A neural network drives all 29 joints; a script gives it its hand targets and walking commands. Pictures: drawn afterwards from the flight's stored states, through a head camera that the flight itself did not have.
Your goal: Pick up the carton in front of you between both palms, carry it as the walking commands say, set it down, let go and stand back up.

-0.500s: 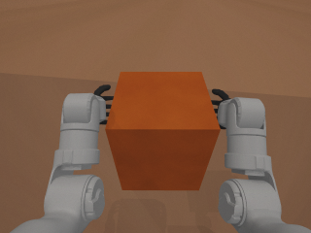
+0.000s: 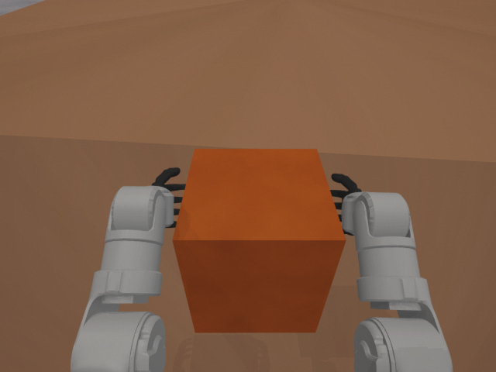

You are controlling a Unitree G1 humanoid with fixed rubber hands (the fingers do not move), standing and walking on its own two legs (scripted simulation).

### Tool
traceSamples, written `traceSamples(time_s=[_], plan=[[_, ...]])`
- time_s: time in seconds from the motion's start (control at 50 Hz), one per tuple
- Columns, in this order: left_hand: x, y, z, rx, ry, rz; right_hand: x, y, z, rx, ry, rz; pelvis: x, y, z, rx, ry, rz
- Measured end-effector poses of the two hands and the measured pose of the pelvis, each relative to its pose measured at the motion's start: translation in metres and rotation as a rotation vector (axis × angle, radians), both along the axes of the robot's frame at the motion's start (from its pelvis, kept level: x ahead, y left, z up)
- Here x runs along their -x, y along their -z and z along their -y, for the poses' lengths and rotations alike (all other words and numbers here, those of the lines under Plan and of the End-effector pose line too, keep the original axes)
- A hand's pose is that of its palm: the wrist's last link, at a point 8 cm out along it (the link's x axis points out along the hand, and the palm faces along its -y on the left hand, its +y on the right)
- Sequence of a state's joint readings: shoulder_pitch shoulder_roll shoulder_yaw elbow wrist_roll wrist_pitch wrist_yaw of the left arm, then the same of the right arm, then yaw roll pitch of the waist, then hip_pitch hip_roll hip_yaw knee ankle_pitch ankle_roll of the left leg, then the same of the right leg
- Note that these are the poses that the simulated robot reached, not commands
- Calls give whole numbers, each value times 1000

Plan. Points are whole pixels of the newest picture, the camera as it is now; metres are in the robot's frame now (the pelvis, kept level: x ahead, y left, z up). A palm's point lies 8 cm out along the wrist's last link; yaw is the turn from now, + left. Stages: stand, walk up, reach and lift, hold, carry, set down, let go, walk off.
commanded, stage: carry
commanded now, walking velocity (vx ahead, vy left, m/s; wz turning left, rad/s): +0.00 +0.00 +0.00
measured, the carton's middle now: (255, 241) +0.34 +0.00 +0.06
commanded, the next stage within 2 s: none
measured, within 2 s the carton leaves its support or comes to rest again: neither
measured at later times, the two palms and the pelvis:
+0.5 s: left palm (157, 217) +0.32 +0.15 +0.14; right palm (358, 223) +0.32 -0.15 +0.14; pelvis -0.02 +0.00 +0.00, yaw +0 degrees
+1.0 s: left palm (154, 227) +0.30 +0.15 +0.14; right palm (363, 233) +0.30 -0.15 +0.14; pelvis -0.05 +0.00 +0.00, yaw +0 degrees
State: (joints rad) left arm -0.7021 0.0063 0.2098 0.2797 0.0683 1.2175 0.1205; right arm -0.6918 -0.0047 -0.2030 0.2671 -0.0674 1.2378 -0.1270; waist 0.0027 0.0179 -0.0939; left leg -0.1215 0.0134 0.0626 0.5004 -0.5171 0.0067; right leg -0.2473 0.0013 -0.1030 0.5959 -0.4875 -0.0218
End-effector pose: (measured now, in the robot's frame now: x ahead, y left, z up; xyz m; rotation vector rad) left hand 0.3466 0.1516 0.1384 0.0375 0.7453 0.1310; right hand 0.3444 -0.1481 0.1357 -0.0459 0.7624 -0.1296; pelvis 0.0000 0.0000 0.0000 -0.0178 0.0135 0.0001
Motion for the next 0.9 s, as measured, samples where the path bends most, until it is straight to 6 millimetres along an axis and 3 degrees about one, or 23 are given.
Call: traceSamples(time_s=[0.9], plan=[[45, -3, 3, -3, 3, -8, 44, -4, 3, 6, -7, -8, 43, -5, 3, -7, -3, 24]])
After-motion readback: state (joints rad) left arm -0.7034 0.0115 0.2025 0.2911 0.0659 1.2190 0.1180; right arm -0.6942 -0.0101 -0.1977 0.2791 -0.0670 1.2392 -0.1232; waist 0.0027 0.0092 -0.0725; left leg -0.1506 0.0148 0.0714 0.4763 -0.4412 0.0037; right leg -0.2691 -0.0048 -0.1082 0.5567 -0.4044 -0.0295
